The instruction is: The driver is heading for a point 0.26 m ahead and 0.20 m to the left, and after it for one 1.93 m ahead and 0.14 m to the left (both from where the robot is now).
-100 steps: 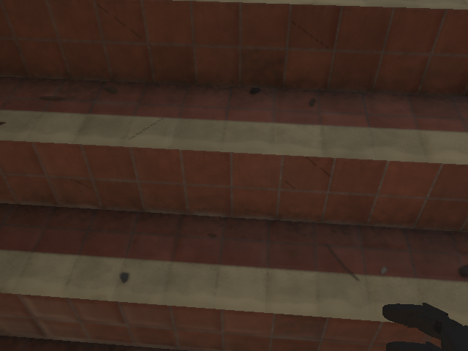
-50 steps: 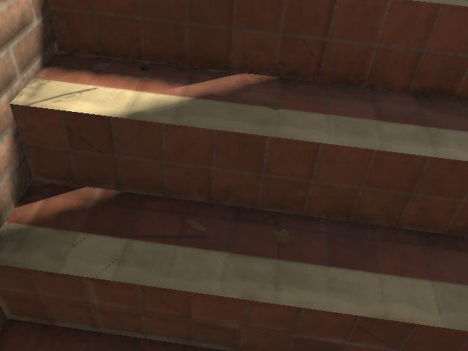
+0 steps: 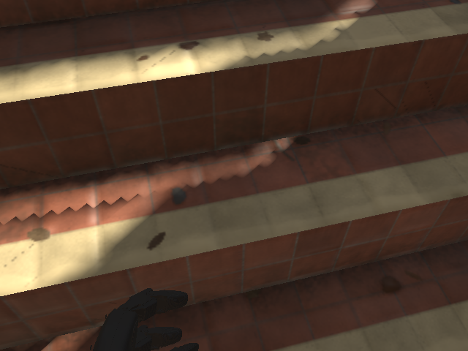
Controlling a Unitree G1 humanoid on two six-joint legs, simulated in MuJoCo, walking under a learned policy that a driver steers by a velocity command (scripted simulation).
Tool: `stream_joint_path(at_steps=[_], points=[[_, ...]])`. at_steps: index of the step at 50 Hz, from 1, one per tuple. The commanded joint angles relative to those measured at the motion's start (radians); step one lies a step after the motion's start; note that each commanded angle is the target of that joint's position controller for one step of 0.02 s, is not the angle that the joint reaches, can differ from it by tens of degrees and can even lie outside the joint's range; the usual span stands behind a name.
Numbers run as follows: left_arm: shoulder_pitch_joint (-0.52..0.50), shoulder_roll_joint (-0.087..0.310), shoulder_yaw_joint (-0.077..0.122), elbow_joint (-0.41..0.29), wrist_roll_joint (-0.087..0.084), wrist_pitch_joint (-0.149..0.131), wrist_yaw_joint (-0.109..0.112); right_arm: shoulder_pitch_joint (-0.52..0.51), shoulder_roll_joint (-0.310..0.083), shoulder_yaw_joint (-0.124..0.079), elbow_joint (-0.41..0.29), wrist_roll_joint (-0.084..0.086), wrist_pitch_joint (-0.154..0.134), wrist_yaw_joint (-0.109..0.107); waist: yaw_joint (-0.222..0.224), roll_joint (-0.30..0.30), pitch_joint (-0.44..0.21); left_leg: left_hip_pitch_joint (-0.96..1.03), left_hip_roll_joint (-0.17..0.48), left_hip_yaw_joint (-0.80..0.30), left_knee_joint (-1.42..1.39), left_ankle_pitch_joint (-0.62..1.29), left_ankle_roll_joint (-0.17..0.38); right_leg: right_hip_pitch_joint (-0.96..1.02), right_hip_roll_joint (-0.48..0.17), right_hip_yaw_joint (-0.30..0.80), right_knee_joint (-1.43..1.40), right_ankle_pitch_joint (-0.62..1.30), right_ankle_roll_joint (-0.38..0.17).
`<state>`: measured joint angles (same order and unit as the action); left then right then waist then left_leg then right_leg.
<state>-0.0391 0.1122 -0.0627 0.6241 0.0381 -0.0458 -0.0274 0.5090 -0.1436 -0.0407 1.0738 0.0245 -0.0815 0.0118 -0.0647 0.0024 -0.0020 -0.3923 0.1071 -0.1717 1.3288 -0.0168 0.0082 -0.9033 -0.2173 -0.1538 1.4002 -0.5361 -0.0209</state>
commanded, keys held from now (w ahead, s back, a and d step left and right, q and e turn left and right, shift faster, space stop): w+q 0.02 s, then q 0.52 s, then e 0.26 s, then w+e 0.20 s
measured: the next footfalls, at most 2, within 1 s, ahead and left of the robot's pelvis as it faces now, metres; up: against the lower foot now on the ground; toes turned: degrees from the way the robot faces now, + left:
left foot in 0.42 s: +0.32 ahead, +0.09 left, +0.20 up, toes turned +16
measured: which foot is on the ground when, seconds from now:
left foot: up 0.00-0.40, down 0.42-1.00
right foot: down 0.00-0.46, up 0.48-1.00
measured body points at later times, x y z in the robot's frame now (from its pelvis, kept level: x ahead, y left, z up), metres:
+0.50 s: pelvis +0.18 +0.01 +0.19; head +0.19 +0.00 +0.64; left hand +0.21 +0.29 +0.07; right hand +0.42 -0.15 +0.10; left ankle +0.28 +0.08 -0.39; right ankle +0.11 -0.16 -0.46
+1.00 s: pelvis +0.32 +0.01 +0.33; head +0.28 +0.03 +0.78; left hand +0.39 +0.25 +0.19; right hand +0.46 -0.19 +0.22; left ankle +0.28 +0.08 -0.39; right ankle +0.35 -0.15 -0.10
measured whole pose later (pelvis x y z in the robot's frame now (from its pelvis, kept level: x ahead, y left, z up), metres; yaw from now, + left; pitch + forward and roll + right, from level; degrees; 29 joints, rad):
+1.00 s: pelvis +0.32 +0.01 +0.33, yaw +9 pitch +2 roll -1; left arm 0.27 0.19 0.00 0.84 0.00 -0.01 0.02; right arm 0.26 -0.12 0.02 0.86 -0.06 -0.03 -0.04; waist -0.01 -0.05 -0.15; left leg -0.29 0.01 0.13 0.64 -0.39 0.07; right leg -1.04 0.06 0.13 2.08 -0.03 0.03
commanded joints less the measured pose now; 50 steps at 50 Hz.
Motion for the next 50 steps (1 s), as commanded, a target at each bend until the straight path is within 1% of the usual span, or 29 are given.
stream_joint_path(at_steps=[1, 2, 3, 4, 6, 7, 10, 12, 14, 16, 18, 19, 20, 21, 22, 23, 24, 25, 26, 27, 28, 29, 32, 36, 38, 40, 43, 45, 50], points=[[0.244, 0.134, 0.078, 0.187, -0.012, 0.023, 0.007, -0.345, 0.074, 0.017, -0.294, -0.009, -0.021, 0.029, 0.086, -0.212, -0.179, -0.651, -0.059, -0.035, 0.8, 0.033, 0.094, 0.595, -0.256, 0.693, -0.961, -0.195, -0.097], [0.196, -0.004, 0.046, 0.234, 0.007, 0.008, 0.006, -0.331, 0.044, 0.026, -0.315, -0.018, 0.001, 0.034, 0.02, -0.148, -0.097, -0.627, -0.039, -0.006, 0.794, 0.069, 0.137, 0.48, -0.214, 0.5, -0.891, -0.06, -0.047], [0.155, -0.042, 0.043, 0.257, 0.01, -0.002, 0.009, -0.278, 0.056, 0.034, -0.306, -0.006, 0.021, 0.04, -0.028, -0.13, -0.047, -0.599, -0.05, -0.002, 0.793, 0.065, 0.156, 0.439, -0.186, 0.35, -0.897, 0.072, -0.016], [0.174, -0.05, 0.041, 0.261, 0.011, -0.009, 0.011, -0.266, 0.076, 0.053, -0.319, -0.013, 0.025, 0.042, -0.037, -0.106, -0.032, -0.637, -0.059, -0.007, 0.771, 0.074, 0.178, 0.481, -0.154, 0.204, -0.912, 0.289, 0.008], [0.172, 0.002, 0.053, 0.269, 0.02, 0.0, 0.035, -0.303, 0.114, 0.078, -0.346, -0.013, 0.053, 0.021, -0.046, -0.079, 0.044, -0.71, -0.086, 0.017, 0.775, 0.01, 0.144, 0.471, -0.188, 0.062, -1.015, 0.465, -0.029], [0.182, 0.0, 0.044, 0.271, 0.042, 0.009, 0.045, -0.297, 0.099, 0.081, -0.342, -0.015, 0.069, 0.01, -0.044, -0.045, 0.039, -0.742, -0.128, 0.049, 0.95, -0.012, 0.133, 0.495, -0.2, 0.036, -1.04, 0.558, -0.051], [0.224, 0.043, 0.03, 0.272, 0.03, 0.037, 0.055, -0.301, 0.083, 0.097, -0.394, -0.036, 0.092, -0.018, -0.059, -0.012, 0.104, -0.943, -0.16, 0.055, 1.103, -0.104, 0.106, 0.585, -0.161, -0.092, -1.08, 0.649, -0.041], [0.217, 0.068, 0.018, 0.252, 0.034, 0.058, 0.062, -0.404, 0.034, 0.098, -0.466, -0.025, 0.081, -0.019, -0.069, 0.005, 0.114, -0.908, -0.143, 0.119, 0.892, -0.031, 0.083, 0.526, -0.079, -0.221, -1.125, 0.656, -0.022], [0.302, 0.15, 0.036, 0.247, -0.001, 0.058, 0.088, -0.534, -0.002, 0.105, -0.525, -0.019, 0.084, -0.022, -0.013, -0.05, 0.074, -0.845, -0.1, 0.275, 0.662, 0.0, 0.045, 0.558, -0.06, -0.256, -1.215, 0.577, -0.06], [0.346, 0.302, 0.092, 0.26, -0.024, 0.085, 0.113, -0.656, 0.033, 0.132, -0.598, 0.0, 0.081, -0.017, 0.003, -0.115, 0.024, -0.743, -0.02, 0.351, 0.392, -0.229, 0.051, 0.692, -0.07, -0.273, -1.345, 0.666, -0.091], [0.361, 0.366, 0.122, 0.241, -0.041, 0.103, 0.115, -0.645, 0.041, 0.125, -0.595, -0.006, 0.09, -0.018, 0.004, -0.118, -0.074, -0.582, -0.025, 0.346, 0.262, -0.422, 0.105, 0.868, -0.116, -0.279, -1.225, 1.175, -0.104], [0.39, 0.347, 0.123, 0.25, -0.051, 0.103, 0.107, -0.581, -0.002, 0.1, -0.559, -0.01, 0.092, -0.012, 0.026, -0.097, -0.132, -0.494, -0.127, 0.445, 0.195, -0.58, 0.13, 0.952, -0.112, -0.296, -1.123, 1.5, -0.126], [0.387, 0.344, 0.117, 0.238, -0.049, 0.105, 0.097, -0.525, -0.033, 0.087, -0.545, -0.033, 0.099, -0.005, 0.013, -0.192, -0.206, -0.403, -0.181, 0.435, 0.161, -0.631, 0.154, 1.001, -0.151, -0.248, -1.015, 1.945, -0.151], [0.306, 0.383, 0.127, 0.203, -0.061, 0.097, 0.088, -0.359, -0.135, 0.051, -0.525, -0.046, 0.091, 0.006, -0.051, -0.279, -0.271, -0.286, -0.177, 0.335, -0.029, -0.649, 0.194, 1.039, -0.174, -0.197, -0.824, 2.182, -0.156], [0.277, 0.393, 0.133, 0.167, -0.069, 0.081, 0.079, -0.231, -0.222, 0.009, -0.498, -0.054, 0.092, 0.012, -0.102, -0.217, -0.334, -0.073, -0.16, 0.096, -0.256, -0.571, 0.242, 0.89, -0.151, -0.129, -0.572, 1.917, -0.116], [0.209, 0.285, 0.109, 0.098, -0.033, 0.057, 0.052, -0.187, -0.312, -0.035, -0.46, -0.053, 0.117, -0.024, -0.08, 0.13, -0.358, 0.13, -0.014, -0.418, -0.616, -0.787, 0.365, 0.456, 0.043, -0.092, -0.241, 0.983, -0.054], [0.111, 0.253, 0.113, 0.076, -0.016, 0.022, 0.017, -0.261, -0.355, -0.046, -0.526, -0.098, 0.121, -0.039, -0.069, 0.103, -0.405, 0.156, 0.071, -0.936, -0.986, -1.039, 0.4, 0.242, 0.246, 0.218, 0.21, 0.331, 0.0], [0.026, 0.164, 0.096, 0.011, -0.032, 0.002, -0.013, -0.321, -0.318, -0.015, -0.511, -0.119, 0.111, -0.041, -0.007, 0.065, -0.324, 0.054, 0.107, -0.909, -1.055, -0.882, 0.262, 0.133, 0.256, 0.358, 0.504, 0.357, -0.002], [-0.008, 0.116, 0.08, -0.035, -0.027, 0.0, -0.021, -0.347, -0.219, 0.01, -0.489, -0.089, 0.108, -0.044, 0.039, 0.035, -0.191, -0.09, 0.061, -0.728, -0.96, -0.82, 0.206, 0.08, 0.237, 0.347, 0.563, 0.397, -0.009], [0.034, 0.076, 0.063, -0.044, -0.002, -0.001, -0.017, -0.399, -0.14, 0.022, -0.46, -0.051, 0.101, -0.041, 0.106, -0.021, -0.069, -0.216, 0.024, -0.56, -0.814, -0.814, 0.155, 0.016, 0.208, 0.309, 0.568, 0.493, -0.024], [0.089, 0.046, 0.048, -0.045, 0.01, -0.004, -0.013, -0.437, -0.073, 0.043, -0.421, -0.048, 0.101, -0.035, 0.157, -0.034, -0.057, -0.269, 0.001, -0.463, -0.75, -0.782, 0.104, -0.006, 0.197, 0.302, 0.647, 0.536, -0.04], [0.158, 0.036, 0.041, -0.03, -0.005, -0.002, -0.009, -0.453, -0.045, 0.054, -0.407, -0.047, 0.101, -0.033, 0.183, -0.025, -0.051, -0.273, -0.028, -0.355, -0.712, -0.719, 0.08, -0.004, 0.191, 0.295, 0.676, 0.551, -0.04], [0.237, 0.033, 0.026, 0.03, -0.038, 0.009, 0.037, -0.4, -0.04, 0.075, -0.38, -0.064, 0.101, -0.019, 0.159, -0.022, -0.06, -0.212, -0.025, -0.114, -0.663, -0.362, 0.07, -0.051, 0.228, 0.326, 0.592, 0.667, -0.025], [0.228, 0.004, 0.02, 0.09, -0.045, 0.043, 0.101, -0.337, -0.032, 0.102, -0.365, -0.096, 0.109, -0.03, 0.088, 0.098, -0.078, -0.109, 0.027, -0.044, -0.783, -0.272, 0.065, -0.094, 0.276, 0.358, 0.486, 0.7, 0.045], [0.282, 0.04, 0.041, 0.142, -0.048, 0.063, 0.114, -0.357, -0.059, 0.101, -0.369, -0.097, 0.11, -0.038, 0.079, 0.124, -0.08, -0.085, 0.055, -0.046, -0.824, -0.309, 0.064, -0.073, 0.3, 0.352, 0.54, 0.716, 0.083], [0.257, 0.088, 0.069, 0.164, -0.032, 0.065, 0.113, -0.374, -0.032, 0.096, -0.351, -0.095, 0.086, -0.039, 0.057, 0.124, -0.061, -0.05, 0.074, -0.039, -0.864, -0.296, 0.073, -0.072, 0.293, 0.344, 0.517, 0.691, 0.102], [0.221, 0.066, 0.073, 0.153, -0.038, 0.046, 0.097, -0.295, -0.105, 0.05, -0.299, -0.091, 0.076, -0.051, 0.01, 0.193, -0.029, 0.155, 0.133, -0.071, -0.919, -0.372, 0.106, -0.281, 0.308, 0.318, 0.595, 0.638, 0.097], [0.148, 0.031, 0.054, 0.122, -0.039, 0.032, 0.075, -0.206, -0.12, 0.029, -0.26, -0.087, 0.064, -0.059, -0.019, 0.172, 0.011, 0.27, 0.172, -0.124, -0.958, -0.37, 0.142, -0.433, 0.286, 0.328, 0.677, 0.545, 0.071], [0.124, 0.004, 0.02, 0.08, -0.045, 0.004, 0.032, -0.157, -0.056, 0.032, -0.205, -0.075, 0.029, -0.048, 0.019, 0.036, 0.024, 0.341, 0.241, -0.084, -1.019, -0.266, 0.23, -0.563, 0.227, 0.374, 0.806, 0.445, 0.031]])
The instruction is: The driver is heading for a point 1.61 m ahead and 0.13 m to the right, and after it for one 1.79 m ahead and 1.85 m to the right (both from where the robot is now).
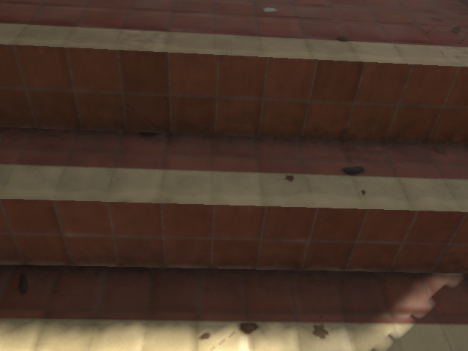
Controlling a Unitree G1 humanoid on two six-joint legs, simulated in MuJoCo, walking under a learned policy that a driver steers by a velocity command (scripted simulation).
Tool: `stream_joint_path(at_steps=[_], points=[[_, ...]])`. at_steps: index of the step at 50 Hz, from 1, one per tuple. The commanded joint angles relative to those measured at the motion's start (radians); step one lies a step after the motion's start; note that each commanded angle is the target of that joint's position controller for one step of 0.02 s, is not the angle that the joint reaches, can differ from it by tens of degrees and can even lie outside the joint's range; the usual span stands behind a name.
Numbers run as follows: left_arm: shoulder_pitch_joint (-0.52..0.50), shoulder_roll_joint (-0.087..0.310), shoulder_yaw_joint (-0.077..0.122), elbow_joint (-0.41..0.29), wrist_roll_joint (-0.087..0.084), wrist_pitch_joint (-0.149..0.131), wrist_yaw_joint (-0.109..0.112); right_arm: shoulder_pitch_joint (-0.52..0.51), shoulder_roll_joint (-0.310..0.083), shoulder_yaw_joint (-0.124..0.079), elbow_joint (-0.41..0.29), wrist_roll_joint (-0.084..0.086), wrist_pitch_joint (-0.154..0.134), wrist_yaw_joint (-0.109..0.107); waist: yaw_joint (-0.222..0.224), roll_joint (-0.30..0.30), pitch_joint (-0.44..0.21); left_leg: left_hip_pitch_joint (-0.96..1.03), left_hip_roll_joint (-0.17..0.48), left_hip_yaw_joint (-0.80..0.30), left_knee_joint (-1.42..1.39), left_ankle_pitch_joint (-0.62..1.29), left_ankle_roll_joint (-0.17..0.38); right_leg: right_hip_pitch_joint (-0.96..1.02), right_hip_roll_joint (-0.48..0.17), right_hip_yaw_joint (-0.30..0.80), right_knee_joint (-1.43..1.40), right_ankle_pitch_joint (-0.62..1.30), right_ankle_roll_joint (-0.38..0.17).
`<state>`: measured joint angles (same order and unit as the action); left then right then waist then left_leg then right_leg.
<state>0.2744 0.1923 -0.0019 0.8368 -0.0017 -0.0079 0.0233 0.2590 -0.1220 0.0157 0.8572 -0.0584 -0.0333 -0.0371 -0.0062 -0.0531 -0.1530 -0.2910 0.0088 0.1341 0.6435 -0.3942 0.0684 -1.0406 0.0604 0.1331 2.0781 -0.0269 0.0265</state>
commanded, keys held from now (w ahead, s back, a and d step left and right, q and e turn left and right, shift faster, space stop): w+e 0.36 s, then w+q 0.64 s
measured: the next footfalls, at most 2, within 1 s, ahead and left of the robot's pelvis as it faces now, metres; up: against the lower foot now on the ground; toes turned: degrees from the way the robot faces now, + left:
right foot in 0.26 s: +0.27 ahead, -0.23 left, +0.21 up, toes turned -16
left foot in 0.78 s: +0.48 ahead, -0.16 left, +0.41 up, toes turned -5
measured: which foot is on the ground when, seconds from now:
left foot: down 0.00-0.30, up 0.32-0.76, down 0.78-1.00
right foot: up 0.00-0.24, down 0.26-0.84, up 0.86-1.00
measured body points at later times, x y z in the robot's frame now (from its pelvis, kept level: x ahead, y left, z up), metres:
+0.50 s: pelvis +0.22 -0.16 +0.19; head +0.18 -0.17 +0.64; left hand +0.31 +0.05 +0.05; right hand +0.35 -0.41 +0.11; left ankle +0.25 +0.04 -0.20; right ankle +0.23 -0.22 -0.52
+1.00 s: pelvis +0.47 -0.22 +0.38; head +0.41 -0.23 +0.83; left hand +0.67 -0.01 +0.33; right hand +0.45 -0.45 +0.22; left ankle +0.44 -0.15 -0.31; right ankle +0.45 -0.38 +0.00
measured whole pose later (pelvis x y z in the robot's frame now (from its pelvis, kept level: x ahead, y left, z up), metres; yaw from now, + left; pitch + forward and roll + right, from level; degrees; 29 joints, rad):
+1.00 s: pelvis +0.47 -0.22 +0.38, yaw +0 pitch +3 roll +1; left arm 0.11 0.18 -0.06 0.73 0.03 -0.12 -0.05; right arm 0.43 -0.20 0.02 1.06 -0.02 -0.01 0.04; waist 0.01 0.00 -0.20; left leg -0.40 -0.14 -0.02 0.84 -0.48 0.10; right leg -1.06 0.01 0.16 2.27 -0.14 -0.15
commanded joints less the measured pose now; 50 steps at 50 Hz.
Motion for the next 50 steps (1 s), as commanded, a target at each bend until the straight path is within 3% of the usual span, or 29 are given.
stream_joint_path(at_steps=[1, 7, 10, 11, 12, 13, 14, 15, 16, 17, 18, 20, 21, 23, 27, 29, 31, 34, 36, 37, 39, 41, 42, 43, 44, 45, 47, 48, 50], points=[[-0.192, -0.088, -0.051, -0.152, -0.007, -0.036, -0.022, 0.102, -0.087, -0.028, 0.023, 0.014, -0.026, 0.0, -0.027, 0.086, 0.174, 0.257, 0.345, -0.367, -0.345, 0.125, 0.174, -0.466, -0.058, 0.094, 0.165, -0.089, -0.02], [-0.314, -0.114, -0.098, -0.308, -0.026, -0.03, -0.039, 0.156, -0.104, -0.039, 0.083, 0.017, -0.016, -0.009, -0.018, 0.051, 0.238, 0.31, 0.365, -0.177, -0.438, 0.195, 0.1, -0.677, -0.163, 0.063, 0.24, -0.27, -0.037], [-0.509, -0.107, -0.141, -0.461, -0.015, -0.027, -0.065, 0.127, -0.141, -0.033, 0.103, 0.053, -0.021, -0.03, 0.003, 0.061, 0.243, -0.075, 0.28, -0.035, -0.737, 0.196, 0.115, -0.17, -0.253, -0.185, -0.307, -0.124, -0.064], [-0.534, -0.137, -0.176, -0.477, -0.031, -0.03, -0.074, 0.147, -0.235, -0.047, 0.124, 0.105, -0.007, -0.031, 0.023, 0.116, 0.184, -0.173, 0.235, 0.059, -0.817, 0.479, 0.125, 0.193, -0.207, -0.32, -0.677, -0.382, -0.115], [-0.478, -0.093, -0.141, -0.411, -0.051, -0.023, -0.073, 0.295, -0.252, -0.045, 0.169, 0.102, -0.012, -0.016, 0.001, 0.087, 0.053, -0.116, 0.247, 0.072, -0.655, 1.144, 0.169, 0.493, -0.053, -0.465, -0.667, -0.47, -0.143], [-0.267, -0.006, -0.081, -0.357, -0.027, -0.015, -0.064, 0.343, -0.301, -0.046, 0.176, 0.092, -0.028, -0.009, 0.097, 0.232, -0.098, 0.104, 0.297, 0.059, -0.409, 1.991, 0.171, 0.607, 0.04, -0.456, -0.696, -0.532, -0.204], [-0.032, 0.144, -0.016, -0.313, 0.019, -0.014, -0.074, 0.261, -0.409, -0.07, 0.146, 0.074, -0.042, 0.004, 0.244, 0.306, -0.269, 0.264, 0.309, 0.002, -0.178, 2.182, 0.136, 0.727, 0.037, -0.234, -0.899, -0.466, -0.252], [0.156, 0.291, 0.048, -0.254, 0.046, -0.006, -0.073, 0.163, -0.372, -0.071, 0.059, 0.06, -0.066, 0.031, 0.29, 0.089, -0.372, -0.002, 0.212, -0.054, 0.18, 1.882, 0.057, 0.999, -0.113, 0.271, -1.148, -0.425, -0.37], [0.274, 0.369, 0.074, -0.151, 0.05, 0.028, -0.044, 0.122, -0.258, -0.056, 0.044, 0.041, -0.092, 0.082, 0.213, -0.305, -0.452, -0.262, -0.005, -0.144, 0.551, 0.505, 0.021, 1.202, -0.302, 0.856, -1.679, -0.511, -0.442], [0.264, 0.275, 0.049, -0.104, 0.062, 0.031, -0.026, 0.08, -0.244, -0.077, 0.058, 0.056, -0.098, 0.121, 0.175, -0.179, -0.431, -0.358, -0.051, -0.331, 1.077, 0.367, -0.005, 1.113, -0.34, 0.961, -1.772, -0.717, -0.363], [0.175, 0.222, 0.03, -0.067, 0.019, 0.029, -0.033, -0.062, -0.129, -0.052, -0.054, 0.045, -0.092, 0.122, 0.105, -0.125, -0.231, -0.498, -0.036, -0.343, 1.292, 0.368, 0.016, 0.938, -0.307, 0.815, -1.754, -0.766, -0.244], [0.027, 0.023, -0.017, 0.017, 0.037, -0.007, -0.066, -0.215, -0.002, 0.008, -0.197, 0.019, -0.094, 0.115, -0.003, 0.04, 0.105, -0.7, -0.031, -0.322, 1.517, 0.411, 0.082, 0.591, -0.251, 0.433, -1.625, -0.629, -0.158], [0.003, -0.062, -0.037, 0.066, 0.057, -0.026, -0.076, -0.163, 0.05, 0.036, -0.202, 0.038, -0.096, 0.113, -0.052, 0.068, 0.146, -0.757, -0.058, -0.405, 1.605, 0.441, 0.121, 0.561, -0.212, 0.257, -1.566, -0.47, -0.122], [0.039, -0.087, -0.04, 0.102, 0.059, -0.039, -0.075, -0.033, 0.097, 0.079, -0.168, 0.058, -0.106, 0.103, -0.082, 0.031, 0.132, -0.944, -0.081, -0.466, 1.647, 0.525, 0.138, 0.672, -0.222, 0.065, -1.567, -0.157, -0.054], [-0.018, -0.066, -0.061, 0.165, 0.089, -0.059, -0.103, -0.114, 0.114, 0.106, -0.179, 0.09, -0.053, 0.057, -0.131, -0.005, 0.148, -1.147, -0.094, -0.3, 1.816, 0.607, 0.093, 0.531, -0.241, -0.154, -1.67, -0.06, -0.002], [-0.016, -0.042, -0.071, 0.184, 0.055, -0.06, -0.11, -0.254, 0.099, 0.121, -0.242, 0.098, -0.038, 0.037, -0.11, -0.034, 0.199, -1.095, -0.09, -0.216, 1.647, 0.607, 0.067, 0.368, -0.214, -0.232, -1.764, -0.037, 0.025], [0.06, -0.012, -0.077, 0.209, 0.026, -0.056, -0.075, -0.413, 0.103, 0.14, -0.273, 0.097, -0.037, 0.025, -0.039, -0.065, 0.147, -0.991, -0.103, -0.068, 1.451, 0.578, 0.03, 0.366, -0.22, -0.245, -1.884, 0.081, 0.004], [0.275, 0.043, -0.057, 0.296, 0.041, -0.02, -0.026, -0.445, 0.137, 0.154, -0.237, 0.086, -0.037, 0.033, 0.043, -0.038, 0.046, -1.16, -0.07, -0.028, 1.422, 0.444, 0.032, 0.863, -0.269, -0.181, -1.922, 0.224, -0.028], [0.153, 0.084, -0.056, 0.267, 0.011, -0.023, -0.002, -0.432, 0.04, 0.127, -0.221, 0.075, -0.06, 0.068, -0.043, -0.051, -0.066, -0.673, -0.105, 0.121, 0.977, 0.287, 0.1, 0.811, -0.231, -0.393, -1.904, 1.1, -0.015], [0.265, 0.124, -0.051, 0.294, -0.012, -0.051, 0.015, -0.491, -0.007, 0.114, -0.251, 0.038, -0.052, 0.06, -0.04, -0.103, -0.18, -0.411, -0.158, 0.18, 0.905, 0.13, 0.106, 0.815, -0.24, -0.362, -1.861, 1.587, -0.067], [0.165, 0.29, -0.015, 0.266, 0.001, -0.051, 0.036, -0.188, -0.053, 0.088, -0.156, 0.005, -0.016, 0.093, -0.163, -0.239, -0.197, -0.462, -0.15, 0.093, 0.708, -0.353, 0.124, 1.189, -0.423, -0.276, -1.617, 2.188, -0.194], [0.037, 0.299, 0.013, 0.161, 0.036, -0.056, 0.023, -0.021, -0.162, 0.028, -0.088, 0.01, -0.012, 0.121, -0.212, -0.016, -0.239, -0.127, -0.101, -0.163, 0.366, -0.127, 0.187, 1.025, -0.403, -0.24, -1.298, 1.875, -0.198], [-0.073, 0.249, 0.008, 0.063, 0.036, -0.082, -0.004, 0.077, -0.238, -0.012, -0.037, -0.013, 0.019, 0.089, -0.247, 0.217, -0.208, 0.069, 0.029, -0.639, 0.044, -0.214, 0.276, 0.636, -0.234, -0.225, -1.023, 1.332, -0.204], [-0.237, 0.135, -0.007, 0.013, 0.028, -0.096, -0.028, 0.106, -0.268, -0.031, 0.003, -0.032, 0.045, 0.034, -0.22, 0.369, -0.082, 0.017, 0.184, -1.178, -0.348, -0.366, 0.418, 0.29, 0.043, -0.142, -0.292, 0.094, -0.113], [-0.271, 0.03, -0.022, -0.079, 0.033, -0.118, -0.083, 0.111, -0.11, 0.015, 0.041, -0.025, 0.035, 0.017, -0.135, 0.237, 0.081, -0.097, 0.195, -1.274, -0.38, -0.46, 0.362, 0.048, 0.029, 0.057, 0.143, -0.085, -0.137], [-0.28, -0.042, -0.046, -0.154, 0.04, -0.127, -0.116, 0.092, -0.015, 0.039, 0.08, 0.006, 0.015, 0.024, -0.051, 0.158, 0.174, -0.187, 0.152, -1.052, -0.281, -0.391, 0.28, -0.093, 0.013, 0.069, 0.262, -0.139, -0.165], [-0.159, -0.11, -0.071, -0.165, 0.057, -0.125, -0.098, 0.013, 0.051, 0.037, 0.119, 0.054, -0.008, 0.082, 0.079, -0.002, 0.219, -0.194, 0.061, -0.675, -0.209, -0.161, 0.135, -0.218, -0.023, 0.019, 0.346, -0.17, -0.201], [-0.144, -0.154, -0.105, -0.166, 0.043, -0.129, -0.085, -0.015, 0.046, 0.036, 0.122, 0.054, -0.014, 0.102, 0.104, -0.015, 0.231, -0.238, 0.044, -0.554, -0.208, -0.052, 0.095, -0.224, -0.037, 0.021, 0.315, -0.176, -0.197], [-0.161, -0.109, -0.12, -0.207, 0.022, -0.138, -0.066, -0.112, 0.005, 0.028, 0.095, 0.04, -0.012, 0.103, 0.158, -0.003, 0.29, -0.357, 0.011, -0.432, -0.288, 0.042, 0.083, -0.219, -0.08, -0.064, 0.171, -0.163, -0.148]])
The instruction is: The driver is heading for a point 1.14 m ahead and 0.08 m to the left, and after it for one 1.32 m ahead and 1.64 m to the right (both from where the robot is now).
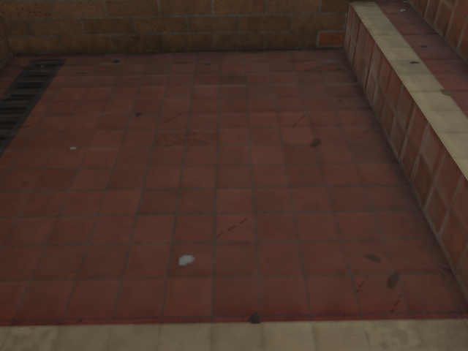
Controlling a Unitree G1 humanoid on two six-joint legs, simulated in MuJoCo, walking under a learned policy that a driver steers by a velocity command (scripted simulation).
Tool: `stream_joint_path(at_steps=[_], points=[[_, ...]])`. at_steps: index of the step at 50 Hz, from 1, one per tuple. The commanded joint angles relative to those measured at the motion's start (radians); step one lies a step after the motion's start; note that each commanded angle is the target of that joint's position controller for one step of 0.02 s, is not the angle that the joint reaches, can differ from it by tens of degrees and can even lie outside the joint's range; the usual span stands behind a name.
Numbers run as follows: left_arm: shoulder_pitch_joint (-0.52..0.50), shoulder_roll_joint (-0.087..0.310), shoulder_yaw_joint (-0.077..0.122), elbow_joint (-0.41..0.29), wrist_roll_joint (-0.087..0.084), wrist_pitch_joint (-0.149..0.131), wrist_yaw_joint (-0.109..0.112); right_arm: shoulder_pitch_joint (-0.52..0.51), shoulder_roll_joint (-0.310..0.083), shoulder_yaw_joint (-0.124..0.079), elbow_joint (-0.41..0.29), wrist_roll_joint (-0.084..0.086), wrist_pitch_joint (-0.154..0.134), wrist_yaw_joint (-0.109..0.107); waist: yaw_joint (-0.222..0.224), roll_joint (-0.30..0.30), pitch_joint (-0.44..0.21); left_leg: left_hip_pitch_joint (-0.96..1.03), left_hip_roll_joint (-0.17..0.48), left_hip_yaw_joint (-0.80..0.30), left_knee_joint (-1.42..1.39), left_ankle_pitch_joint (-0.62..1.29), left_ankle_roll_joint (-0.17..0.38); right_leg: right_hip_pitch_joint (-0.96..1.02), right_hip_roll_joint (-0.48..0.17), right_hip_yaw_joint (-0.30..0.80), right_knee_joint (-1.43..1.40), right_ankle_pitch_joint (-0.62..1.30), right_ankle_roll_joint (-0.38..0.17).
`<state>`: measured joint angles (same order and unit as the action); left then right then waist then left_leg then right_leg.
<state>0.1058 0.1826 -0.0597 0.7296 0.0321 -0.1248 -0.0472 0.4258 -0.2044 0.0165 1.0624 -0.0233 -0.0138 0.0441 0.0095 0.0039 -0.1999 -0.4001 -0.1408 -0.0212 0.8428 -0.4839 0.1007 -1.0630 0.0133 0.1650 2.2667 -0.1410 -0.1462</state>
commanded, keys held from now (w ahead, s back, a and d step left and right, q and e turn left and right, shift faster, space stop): w+q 0.44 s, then w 0.10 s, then w+e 0.46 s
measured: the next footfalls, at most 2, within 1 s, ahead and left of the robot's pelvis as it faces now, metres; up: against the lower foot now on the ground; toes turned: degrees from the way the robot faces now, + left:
right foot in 0.22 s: +0.29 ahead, -0.18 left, +0.20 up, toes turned +3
left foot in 0.76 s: +0.52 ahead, +0.26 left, +0.41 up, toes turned +29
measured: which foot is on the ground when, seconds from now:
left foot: down 0.00-0.24, up 0.26-0.74, down 0.76-1.00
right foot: up 0.00-0.20, down 0.22-0.80, up 0.82-1.00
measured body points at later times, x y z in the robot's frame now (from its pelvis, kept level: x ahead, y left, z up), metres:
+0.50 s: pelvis +0.25 -0.05 +0.23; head +0.24 -0.06 +0.68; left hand +0.10 +0.16 +0.09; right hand +0.53 -0.17 +0.17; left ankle +0.26 +0.12 -0.18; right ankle +0.25 -0.18 -0.49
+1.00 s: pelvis +0.50 +0.13 +0.41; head +0.46 +0.13 +0.86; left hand +0.58 +0.40 +0.31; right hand +0.61 -0.10 +0.29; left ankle +0.49 +0.24 -0.29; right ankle +0.51 -0.02 -0.09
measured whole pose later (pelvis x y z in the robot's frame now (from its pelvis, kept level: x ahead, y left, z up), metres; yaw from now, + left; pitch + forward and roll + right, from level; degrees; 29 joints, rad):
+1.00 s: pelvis +0.50 +0.13 +0.41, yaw +11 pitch -1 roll +0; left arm 0.22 0.23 0.05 0.77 -0.03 -0.05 -0.03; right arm 0.32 -0.20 -0.04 0.92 -0.04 -0.05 0.03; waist 0.03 -0.04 -0.09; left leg -0.37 0.16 0.27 0.83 -0.41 0.01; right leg -0.81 0.00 0.09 1.81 -0.03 -0.18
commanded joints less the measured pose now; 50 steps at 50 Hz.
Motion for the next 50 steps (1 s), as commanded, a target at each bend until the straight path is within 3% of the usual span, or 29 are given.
stream_joint_path(at_steps=[1, 6, 7, 8, 10, 11, 12, 13, 14, 15, 16, 18, 21, 26, 27, 31, 33, 34, 35, 37, 38, 39, 40, 41, 42, 44, 45, 48, 50], points=[[-0.039, -0.091, -0.061, -0.108, -0.016, -0.011, 0.022, -0.223, 0.075, 0.028, -0.092, -0.008, -0.036, 0.015, 0.108, -0.023, 0.332, -0.267, 0.178, -0.292, -0.532, 0.2, 0.098, -0.221, -0.023, -0.172, 0.133, -0.047, 0.055], [-0.372, -0.114, -0.098, -0.307, 0.007, -0.018, 0.06, 0.102, -0.025, -0.016, -0.03, 0.065, -0.028, -0.048, -0.069, 0.069, 0.241, 0.014, 0.228, -0.369, -0.695, 0.23, 0.135, -0.321, -0.133, -0.24, -0.332, -0.119, 0.128], [-0.438, -0.123, -0.111, -0.348, 0.028, -0.006, 0.062, 0.077, -0.085, -0.042, -0.055, 0.095, -0.024, -0.074, -0.059, 0.097, 0.169, -0.084, 0.256, -0.31, -0.863, 0.43, 0.143, 0.036, -0.133, -0.326, -0.702, -0.189, 0.107], [-0.336, -0.113, -0.086, -0.324, 0.021, 0.005, 0.073, 0.086, -0.099, -0.048, -0.049, 0.094, -0.025, -0.088, 0.005, 0.156, 0.011, -0.131, 0.264, -0.27, -0.828, 0.844, 0.149, 0.463, -0.081, -0.359, -0.852, -0.262, 0.091], [0.126, 0.156, 0.076, -0.2, 0.005, 0.017, 0.074, -0.021, -0.271, -0.097, -0.085, 0.042, -0.071, -0.074, 0.24, 0.295, -0.3, 0.195, 0.294, -0.219, -0.367, 2.108, 0.127, 0.843, -0.006, -0.273, -0.966, -0.426, 0.083], [0.297, 0.25, 0.119, -0.131, 0.005, 0.017, 0.064, -0.147, -0.289, -0.116, -0.135, 0.05, -0.089, -0.071, 0.304, 0.254, -0.341, 0.179, 0.283, -0.251, -0.115, 2.028, 0.116, 1.007, -0.036, -0.027, -1.189, -0.463, 0.05], [0.408, 0.364, 0.151, -0.042, 0.026, 0.033, 0.07, -0.187, -0.104, -0.081, -0.201, 0.033, -0.115, -0.043, 0.231, -0.234, -0.332, -0.059, 0.169, -0.22, 0.213, 1.349, 0.089, 1.162, -0.257, 0.476, -1.585, -0.317, -0.068], [0.381, 0.313, 0.15, -0.01, 0.044, 0.06, 0.092, -0.168, 0.018, -0.06, -0.19, 0.015, -0.117, -0.024, 0.195, -0.463, -0.388, -0.32, -0.04, -0.291, 0.903, 0.52, -0.008, 1.194, -0.487, 1.047, -1.927, -0.31, -0.225], [0.305, 0.188, 0.133, 0.013, 0.008, 0.089, 0.1, -0.26, 0.04, -0.068, -0.269, 0.025, -0.118, 0.014, 0.155, -0.271, -0.212, -0.507, 0.018, -0.283, 1.196, 0.449, 0.004, 1.042, -0.49, 0.931, -1.92, -0.462, -0.178], [0.212, 0.07, 0.121, 0.052, -0.007, 0.099, 0.108, -0.328, 0.079, -0.053, -0.344, 0.056, -0.089, 0.01, 0.089, -0.132, 0.011, -0.629, 0.052, -0.233, 1.253, 0.419, 0.014, 0.874, -0.47, 0.63, -1.787, -0.557, -0.131], [0.203, -0.047, 0.09, 0.121, 0.005, 0.114, 0.103, -0.346, 0.096, -0.033, -0.372, 0.048, -0.062, 0.006, 0.053, -0.057, 0.155, -0.672, 0.087, -0.156, 1.279, 0.401, 0.032, 0.714, -0.413, 0.419, -1.748, -0.514, -0.076], [0.182, -0.168, 0.047, 0.201, 0.018, 0.104, 0.085, -0.189, 0.122, -0.02, -0.36, 0.069, -0.017, -0.006, -0.067, -0.006, 0.248, -0.681, 0.113, -0.151, 1.4, 0.357, 0.049, 0.597, -0.356, 0.156, -1.789, -0.314, 0.014], [0.158, -0.086, 0.064, 0.202, 0.007, 0.094, 0.061, -0.19, 0.152, 0.001, -0.435, 0.085, 0.004, -0.029, -0.122, -0.02, 0.313, -0.784, 0.168, -0.162, 1.302, 0.389, 0.032, 0.584, -0.33, -0.133, -1.879, -0.156, 0.06], [0.353, 0.054, 0.083, 0.203, 0.001, 0.082, 0.06, -0.289, 0.159, 0.011, -0.469, 0.076, 0.022, -0.062, -0.037, -0.05, 0.352, -1.042, 0.152, -0.139, 1.395, 0.368, -0.04, 0.78, -0.328, -0.217, -1.972, -0.158, 0.001], [0.393, 0.03, 0.073, 0.211, 0.018, 0.091, 0.065, -0.332, 0.162, 0.021, -0.481, 0.069, 0.016, -0.058, -0.003, -0.053, 0.343, -1.115, 0.154, -0.152, 1.468, 0.363, -0.04, 0.861, -0.356, -0.205, -1.986, -0.095, -0.008], [0.511, 0.03, 0.072, 0.208, -0.021, 0.117, 0.097, -0.558, 0.197, 0.064, -0.612, 0.08, -0.004, -0.024, 0.068, -0.1, 0.308, -1.209, 0.277, -0.073, 1.216, 0.329, -0.086, 1.035, -0.349, -0.171, -2.068, -0.145, -0.021], [0.56, 0.06, 0.085, 0.242, -0.012, 0.12, 0.101, -0.7, 0.194, 0.095, -0.681, 0.087, -0.01, 0.006, 0.109, -0.104, 0.314, -1.008, 0.386, 0.128, 0.946, 0.316, -0.091, 0.995, -0.385, -0.147, -2.289, -0.145, -0.061], [0.599, 0.05, 0.09, 0.26, -0.057, 0.132, 0.107, -0.795, 0.228, 0.114, -0.727, 0.109, -0.015, 0.019, 0.132, -0.162, 0.346, -0.852, 0.418, 0.121, 0.754, 0.185, -0.07, 0.966, -0.391, -0.159, -2.363, -0.031, -0.054], [0.583, 0.03, 0.079, 0.265, -0.053, 0.142, 0.101, -0.755, 0.219, 0.105, -0.707, 0.119, -0.011, 0.033, 0.102, -0.132, 0.315, -0.594, 0.369, 0.245, 0.593, 0.12, -0.052, 0.911, -0.349, -0.233, -2.369, 0.075, -0.051], [0.706, 0.131, 0.084, 0.344, -0.036, 0.102, 0.071, -0.625, 0.147, 0.055, -0.711, 0.096, -0.039, 0.032, -0.005, -0.315, 0.135, -0.18, 0.194, 0.307, 0.539, -0.077, 0.035, 1.009, -0.344, -0.279, -2.136, 1.256, -0.057], [0.658, 0.183, 0.084, 0.346, -0.009, 0.075, 0.062, -0.394, 0.032, 0.0, -0.658, 0.091, -0.036, 0.019, -0.148, -0.366, 0.001, -0.017, 0.147, 0.243, 0.433, 0.016, 0.067, 1.108, -0.338, -0.258, -2.0, 1.544, -0.051], [0.584, 0.228, 0.106, 0.322, -0.023, 0.05, 0.056, -0.21, -0.04, -0.034, -0.604, 0.061, -0.033, 0.003, -0.244, -0.384, -0.123, 0.272, 0.215, -0.047, 0.371, 0.137, 0.116, 0.92, -0.297, -0.199, -1.779, 1.636, -0.014], [0.572, 0.155, 0.091, 0.274, -0.042, 0.019, 0.055, -0.071, -0.194, -0.088, -0.554, 0.01, -0.021, -0.014, -0.261, -0.066, -0.258, 0.506, 0.418, -0.572, -0.045, -0.207, 0.214, 0.677, -0.159, -0.131, -1.44, 1.306, 0.051], [0.464, 0.06, 0.082, 0.271, -0.051, -0.019, 0.039, 0.007, -0.269, -0.109, -0.486, -0.015, -0.002, -0.034, -0.236, 0.205, -0.364, 0.558, 0.594, -0.992, -0.539, -0.423, 0.252, 0.557, -0.006, -0.024, -1.004, 0.254, 0.08], [0.376, 0.035, 0.106, 0.232, -0.071, -0.033, 0.009, -0.019, -0.221, -0.086, -0.416, -0.012, -0.007, -0.025, -0.176, 0.148, -0.299, 0.386, 0.633, -0.979, -0.6, -0.408, 0.188, 0.456, 0.025, 0.085, -0.493, 0.097, 0.093], [0.117, -0.094, 0.078, 0.043, -0.072, -0.003, -0.014, -0.144, 0.011, -0.029, -0.288, 0.016, -0.026, -0.005, -0.064, 0.159, 0.071, 0.075, 0.578, -0.515, -0.438, -0.244, 0.043, 0.219, -0.05, 0.019, -0.299, 0.058, 0.006], [0.087, -0.076, 0.077, 0.004, -0.064, 0.017, -0.012, -0.198, 0.115, -0.009, -0.248, 0.004, -0.045, -0.003, -0.008, 0.095, 0.15, -0.024, 0.544, -0.332, -0.343, -0.162, -0.02, 0.204, -0.083, 0.02, -0.307, 0.076, -0.043], [0.233, -0.129, 0.052, 0.023, -0.076, 0.081, 0.0, -0.236, 0.156, -0.012, -0.209, -0.025, -0.065, -0.012, 0.087, 0.08, 0.225, -0.052, 0.483, -0.015, -0.387, 0.099, -0.09, 0.179, -0.05, 0.055, -0.369, 0.142, -0.066], [0.277, -0.066, 0.069, 0.033, -0.059, 0.126, 0.032, -0.264, 0.116, -0.01, -0.208, -0.021, -0.068, -0.019, 0.126, 0.093, 0.275, -0.048, 0.454, 0.137, -0.511, 0.156, -0.092, 0.152, -0.037, -0.008, -0.494, 0.063, -0.026]])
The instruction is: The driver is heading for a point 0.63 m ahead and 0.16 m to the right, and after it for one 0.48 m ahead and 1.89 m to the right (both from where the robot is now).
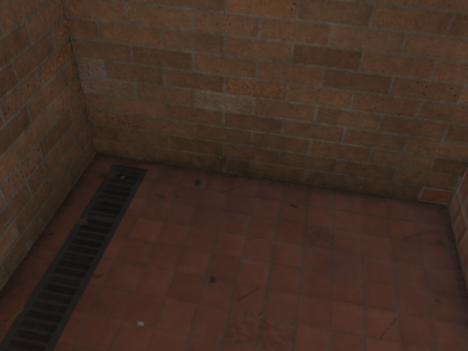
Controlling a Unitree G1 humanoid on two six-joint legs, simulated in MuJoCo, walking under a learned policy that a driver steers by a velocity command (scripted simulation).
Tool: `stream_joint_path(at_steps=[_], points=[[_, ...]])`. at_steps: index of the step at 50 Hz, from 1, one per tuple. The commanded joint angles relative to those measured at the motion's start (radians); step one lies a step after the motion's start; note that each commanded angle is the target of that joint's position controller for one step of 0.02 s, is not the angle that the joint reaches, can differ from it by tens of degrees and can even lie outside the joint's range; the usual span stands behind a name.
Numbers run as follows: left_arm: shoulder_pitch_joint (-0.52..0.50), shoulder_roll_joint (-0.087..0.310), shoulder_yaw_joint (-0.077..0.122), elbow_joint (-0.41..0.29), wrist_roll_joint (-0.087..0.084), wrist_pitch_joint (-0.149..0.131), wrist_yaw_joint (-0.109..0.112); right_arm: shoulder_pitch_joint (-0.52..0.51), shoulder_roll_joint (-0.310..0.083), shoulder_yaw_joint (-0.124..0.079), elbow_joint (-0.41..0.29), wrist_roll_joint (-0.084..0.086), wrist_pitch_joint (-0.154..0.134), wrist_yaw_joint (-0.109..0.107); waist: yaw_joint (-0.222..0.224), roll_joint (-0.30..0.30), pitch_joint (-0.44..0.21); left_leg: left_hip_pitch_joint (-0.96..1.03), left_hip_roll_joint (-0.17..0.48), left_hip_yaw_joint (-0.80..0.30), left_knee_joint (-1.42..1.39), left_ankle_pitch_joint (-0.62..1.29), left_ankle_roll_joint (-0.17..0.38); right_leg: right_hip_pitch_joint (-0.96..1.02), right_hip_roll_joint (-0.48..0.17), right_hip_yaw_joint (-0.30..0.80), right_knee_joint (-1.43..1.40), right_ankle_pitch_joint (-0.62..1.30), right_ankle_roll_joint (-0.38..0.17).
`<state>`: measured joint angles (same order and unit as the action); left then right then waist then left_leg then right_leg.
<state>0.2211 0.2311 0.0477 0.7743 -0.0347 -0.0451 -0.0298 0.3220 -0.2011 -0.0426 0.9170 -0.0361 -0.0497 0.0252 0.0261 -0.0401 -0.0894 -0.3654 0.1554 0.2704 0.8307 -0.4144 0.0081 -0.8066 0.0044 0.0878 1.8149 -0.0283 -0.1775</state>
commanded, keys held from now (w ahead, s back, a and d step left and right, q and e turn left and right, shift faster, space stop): w+e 0.74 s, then e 0.26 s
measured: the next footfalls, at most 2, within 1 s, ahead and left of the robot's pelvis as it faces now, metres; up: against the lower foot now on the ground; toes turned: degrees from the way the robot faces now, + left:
right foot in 0.36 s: +0.35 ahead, -0.11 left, +0.00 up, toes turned -14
left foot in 0.86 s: +0.72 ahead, -0.03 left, +0.00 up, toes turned -32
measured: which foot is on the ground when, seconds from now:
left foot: down 0.00-0.34, up 0.36-0.84, down 0.86-1.00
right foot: up 0.00-0.34, down 0.36-0.84, up 0.86-1.00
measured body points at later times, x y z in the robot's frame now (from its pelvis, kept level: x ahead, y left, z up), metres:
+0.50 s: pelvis +0.27 -0.04 +0.02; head +0.29 -0.05 +0.47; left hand +0.36 +0.22 -0.10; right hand +0.41 -0.32 -0.06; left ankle +0.20 +0.14 -0.57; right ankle +0.31 -0.10 -0.70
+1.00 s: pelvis +0.55 -0.06 +0.03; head +0.59 -0.08 +0.48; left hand +0.81 +0.10 -0.08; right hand +0.56 -0.38 -0.05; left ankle +0.68 -0.01 -0.70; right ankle +0.41 -0.13 -0.58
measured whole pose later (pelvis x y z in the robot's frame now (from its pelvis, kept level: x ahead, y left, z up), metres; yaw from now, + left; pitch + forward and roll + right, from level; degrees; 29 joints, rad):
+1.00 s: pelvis +0.55 -0.06 +0.03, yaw -35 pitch +4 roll +1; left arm 0.25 0.30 0.07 0.62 0.00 0.01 0.03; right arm 0.10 -0.24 -0.06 0.66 -0.04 -0.08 -0.03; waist 0.01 -0.03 0.02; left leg -0.44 0.02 0.04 0.50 -0.13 0.01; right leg -0.57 0.03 0.06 1.36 -0.49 0.06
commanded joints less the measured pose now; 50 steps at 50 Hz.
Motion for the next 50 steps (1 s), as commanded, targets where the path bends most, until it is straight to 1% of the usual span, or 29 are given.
stream_joint_path(at_steps=[1, 2, 4, 6, 10, 12, 15, 17, 18, 19, 20, 21, 23, 24, 26, 30, 32, 34, 37, 40, 41, 42, 43, 44, 45, 46, 47, 48, 50], points=[[0.122, -0.074, -0.031, -0.029, 0.023, 0.051, 0.025, -0.173, 0.099, 0.053, -0.058, -0.009, -0.039, -0.008, 0.114, 0.145, 0.197, -0.138, 0.115, -0.073, -0.564, 0.153, 0.0, -0.087, -0.014, 0.044, -0.118, 0.017, 0.016], [0.095, -0.049, -0.025, -0.052, 0.037, 0.05, 0.023, -0.182, 0.058, 0.051, -0.054, -0.008, -0.046, -0.018, 0.125, 0.171, 0.203, -0.143, 0.09, -0.003, -0.614, 0.22, 0.007, -0.041, -0.015, 0.0, -0.246, 0.073, 0.034], [0.021, 0.026, 0.003, -0.069, 0.031, 0.049, 0.013, -0.126, -0.012, 0.043, -0.043, -0.006, -0.049, -0.043, 0.09, 0.124, 0.198, -0.084, 0.076, 0.05, -0.696, 0.252, 0.046, 0.012, -0.013, -0.111, -0.421, 0.175, 0.08], [0.01, 0.021, 0.007, -0.07, 0.03, 0.05, -0.007, -0.076, -0.101, 0.026, -0.029, 0.005, -0.054, -0.063, 0.078, 0.093, 0.171, 0.068, 0.105, 0.07, -0.706, 0.282, 0.063, 0.007, -0.067, -0.125, -0.535, 0.203, 0.079], [-0.135, 0.021, 0.009, -0.117, 0.003, 0.042, -0.039, -0.05, -0.168, -0.001, -0.064, 0.007, -0.052, -0.065, 0.001, 0.096, 0.159, 0.326, 0.167, 0.06, -0.69, 0.339, 0.085, -0.015, -0.121, -0.158, -0.81, 0.128, 0.053], [-0.142, 0.036, 0.021, -0.133, 0.001, 0.04, -0.048, -0.085, -0.186, -0.014, -0.091, 0.027, -0.046, -0.059, 0.0, 0.115, 0.141, 0.405, 0.17, 0.071, -0.641, 0.548, 0.097, 0.097, -0.108, -0.209, -0.956, 0.011, 0.042], [-0.045, 0.09, 0.045, -0.128, 0.002, 0.051, -0.037, -0.1, -0.234, -0.045, -0.106, 0.062, -0.018, -0.046, 0.025, 0.17, 0.125, 0.517, 0.189, 0.063, -0.434, 1.001, 0.112, 0.213, -0.03, -0.311, -1.065, -0.185, 0.035], [0.179, 0.171, 0.093, -0.073, -0.004, 0.042, -0.013, -0.099, -0.223, -0.053, -0.107, 0.079, 0.003, -0.037, 0.109, 0.114, 0.037, 0.47, 0.117, 0.074, -0.086, 1.032, 0.074, 0.505, 0.072, -0.313, -1.295, -0.141, -0.018], [0.269, 0.233, 0.121, -0.048, 0.018, 0.04, 0.007, -0.118, -0.16, -0.038, -0.134, 0.059, -0.004, -0.042, 0.128, 0.028, 0.041, 0.181, 0.067, 0.032, 0.204, 0.752, 0.032, 0.706, 0.007, -0.109, -1.248, -0.127, -0.059], [0.247, 0.272, 0.115, -0.054, 0.017, 0.032, 0.009, -0.033, 0.0, 0.0, -0.209, 0.026, -0.027, -0.041, -0.029, -0.238, -0.009, -0.274, -0.17, -0.059, 0.58, -0.079, -0.046, 0.96, -0.182, 0.431, -1.347, -0.32, -0.238], [0.245, 0.2, 0.084, -0.083, 0.024, 0.007, -0.008, -0.097, -0.038, 0.001, -0.246, 0.064, -0.069, -0.027, -0.008, -0.17, -0.134, -0.374, -0.221, -0.334, 0.76, -0.099, -0.034, 0.982, -0.293, 0.794, -1.586, -0.558, -0.289], [0.234, 0.161, 0.074, -0.098, 0.03, -0.01, -0.011, -0.209, -0.103, -0.01, -0.281, 0.092, -0.1, -0.013, 0.031, -0.086, -0.06, -0.451, -0.159, -0.37, 0.777, 0.004, 0.006, 0.925, -0.305, 0.718, -1.632, -0.522, -0.215], [0.139, 0.113, 0.052, -0.13, 0.03, -0.033, -0.01, -0.252, -0.103, -0.009, -0.301, 0.054, -0.122, -0.02, -0.021, 0.088, 0.002, -0.416, -0.077, -0.381, 0.647, 0.144, 0.044, 0.701, -0.254, 0.499, -1.579, -0.343, -0.153], [0.115, 0.088, 0.039, -0.138, 0.036, -0.041, -0.001, -0.227, -0.111, -0.015, -0.305, 0.047, -0.112, -0.022, -0.05, 0.088, -0.014, -0.36, -0.056, -0.395, 0.598, 0.188, 0.04, 0.639, -0.211, 0.426, -1.576, -0.313, -0.138], [0.112, 0.104, 0.038, -0.146, 0.037, -0.046, 0.016, -0.204, -0.124, -0.026, -0.304, 0.034, -0.09, -0.031, -0.063, 0.081, -0.002, -0.362, -0.043, -0.383, 0.518, 0.215, 0.012, 0.606, -0.168, 0.353, -1.59, -0.26, -0.133], [0.191, 0.121, 0.038, -0.14, 0.035, -0.029, 0.047, -0.305, -0.097, -0.019, -0.319, 0.017, -0.073, -0.038, -0.021, 0.052, 0.063, -0.449, -0.042, -0.338, 0.283, 0.293, -0.059, 0.572, -0.139, 0.25, -1.567, -0.059, -0.113], [0.202, 0.116, 0.037, -0.134, 0.03, -0.018, 0.057, -0.384, -0.065, -0.009, -0.33, 0.014, -0.073, -0.032, 0.013, -0.006, 0.073, -0.377, -0.076, -0.313, 0.067, 0.404, -0.078, 0.529, -0.096, 0.193, -1.547, -0.054, -0.082], [0.215, 0.119, 0.041, -0.125, 0.024, -0.008, 0.063, -0.459, -0.044, -0.003, -0.342, 0.027, -0.076, -0.022, 0.047, -0.055, 0.077, -0.304, -0.125, -0.284, -0.104, 0.455, -0.09, 0.524, -0.067, 0.177, -1.528, -0.064, -0.064], [0.227, 0.144, 0.055, -0.119, 0.013, -0.002, 0.056, -0.493, -0.072, -0.015, -0.355, 0.048, -0.087, -0.018, 0.074, -0.089, 0.074, -0.253, -0.157, -0.284, -0.235, 0.441, -0.085, 0.591, -0.091, 0.231, -1.477, -0.058, -0.062], [0.193, 0.14, 0.062, -0.129, 0.009, 0.016, 0.066, -0.431, -0.135, -0.046, -0.348, 0.035, -0.109, -0.014, 0.033, -0.129, 0.053, -0.175, -0.198, -0.299, -0.365, 0.398, -0.032, 0.699, -0.086, 0.296, -1.318, 0.151, -0.006], [0.149, 0.15, 0.065, -0.15, 0.007, 0.016, 0.069, -0.352, -0.162, -0.06, -0.332, 0.028, -0.119, -0.018, -0.019, -0.144, 0.019, -0.067, -0.207, -0.282, -0.43, 0.435, -0.002, 0.699, -0.055, 0.286, -1.225, 0.29, 0.032], [0.105, 0.121, 0.057, -0.179, 0.013, 0.008, 0.064, -0.237, -0.2, -0.073, -0.315, 0.008, -0.127, -0.022, -0.074, -0.137, -0.074, 0.139, -0.133, -0.312, -0.405, 0.554, 0.047, 0.631, -0.01, 0.252, -1.078, 0.308, 0.078], [0.061, 0.047, 0.028, -0.228, 0.047, 0.0, 0.062, -0.057, -0.264, -0.082, -0.306, -0.022, -0.123, -0.032, -0.14, 0.002, -0.241, 0.479, 0.084, -0.497, -0.305, 0.853, 0.119, 0.423, 0.061, 0.169, -0.768, -0.009, 0.129], [0.281, 0.001, 0.015, -0.231, 0.048, -0.008, 0.057, -0.024, -0.291, -0.085, -0.295, -0.039, -0.109, -0.028, -0.02, 0.416, -0.377, 0.742, 0.353, -0.938, -0.355, 1.129, 0.307, 0.133, 0.178, 0.147, -0.477, -0.71, 0.19], [0.329, 0.139, 0.036, -0.197, 0.022, -0.001, 0.057, -0.066, -0.252, -0.083, -0.312, -0.001, -0.087, -0.032, -0.026, 0.397, -0.402, 0.722, 0.381, -1.009, -0.376, 0.887, 0.368, 0.051, 0.076, 0.151, -0.298, -0.641, 0.226], [0.191, 0.199, 0.051, -0.204, 0.018, 0.016, 0.059, -0.124, -0.159, -0.063, -0.335, 0.015, -0.064, -0.05, -0.062, 0.29, -0.281, 0.603, 0.303, -0.824, -0.403, 0.711, 0.318, -0.013, 0.024, 0.075, -0.27, -0.534, 0.246], [0.085, 0.204, 0.054, -0.217, 0.033, 0.036, 0.063, -0.153, -0.112, -0.044, -0.336, 0.015, -0.044, -0.063, -0.072, 0.152, -0.19, 0.448, 0.225, -0.657, -0.412, 0.664, 0.262, 0.006, -0.012, 0.029, -0.312, -0.461, 0.251], [0.039, 0.189, 0.055, -0.231, 0.043, 0.051, 0.063, -0.168, -0.118, -0.039, -0.324, 0.003, -0.029, -0.068, -0.058, 0.107, -0.107, 0.301, 0.166, -0.555, -0.434, 0.687, 0.229, 0.055, -0.032, 0.014, -0.358, -0.448, 0.254], [0.067, 0.1, 0.032, -0.231, 0.033, 0.068, 0.056, -0.209, -0.159, -0.047, -0.29, -0.004, -0.023, -0.065, 0.002, 0.153, -0.001, 0.084, 0.098, -0.41, -0.503, 0.653, 0.19, 0.163, -0.05, -0.034, -0.519, -0.432, 0.242]])
Keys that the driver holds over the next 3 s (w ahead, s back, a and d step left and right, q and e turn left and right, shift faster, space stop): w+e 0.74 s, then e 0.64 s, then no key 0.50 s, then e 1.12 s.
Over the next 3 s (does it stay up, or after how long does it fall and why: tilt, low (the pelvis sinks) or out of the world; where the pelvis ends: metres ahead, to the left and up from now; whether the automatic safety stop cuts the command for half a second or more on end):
stays up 0.61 -0.11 0.04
